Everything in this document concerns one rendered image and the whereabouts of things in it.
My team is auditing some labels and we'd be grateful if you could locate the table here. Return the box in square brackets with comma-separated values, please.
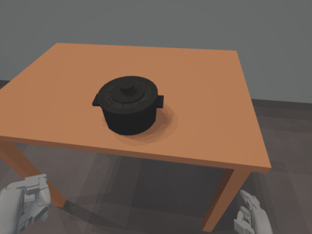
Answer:
[0, 43, 272, 232]

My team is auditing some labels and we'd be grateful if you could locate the lid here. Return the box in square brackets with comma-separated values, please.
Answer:
[97, 76, 158, 116]

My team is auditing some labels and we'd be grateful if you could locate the left robot hand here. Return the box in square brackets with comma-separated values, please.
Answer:
[0, 174, 51, 234]

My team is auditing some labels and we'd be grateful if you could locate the right robot hand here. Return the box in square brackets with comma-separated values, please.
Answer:
[234, 190, 273, 234]

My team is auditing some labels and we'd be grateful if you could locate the knob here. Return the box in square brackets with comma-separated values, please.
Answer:
[119, 80, 134, 93]

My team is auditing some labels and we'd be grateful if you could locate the pot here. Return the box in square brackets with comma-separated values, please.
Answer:
[92, 94, 164, 136]

